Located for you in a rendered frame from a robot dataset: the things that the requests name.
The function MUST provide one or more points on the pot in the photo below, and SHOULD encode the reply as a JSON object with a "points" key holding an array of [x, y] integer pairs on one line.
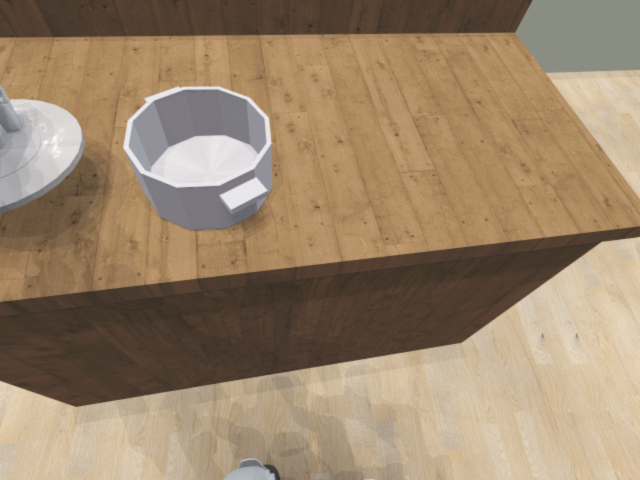
{"points": [[202, 155]]}

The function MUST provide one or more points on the lid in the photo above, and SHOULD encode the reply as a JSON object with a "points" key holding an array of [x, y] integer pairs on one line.
{"points": [[40, 155]]}

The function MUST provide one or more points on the table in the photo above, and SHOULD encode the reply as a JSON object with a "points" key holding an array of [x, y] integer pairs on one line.
{"points": [[427, 175]]}

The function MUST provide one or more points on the robot left shin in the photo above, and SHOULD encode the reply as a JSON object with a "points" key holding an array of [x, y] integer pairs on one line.
{"points": [[251, 462]]}

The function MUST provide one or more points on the robot left hand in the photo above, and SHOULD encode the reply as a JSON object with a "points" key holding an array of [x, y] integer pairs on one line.
{"points": [[8, 117]]}

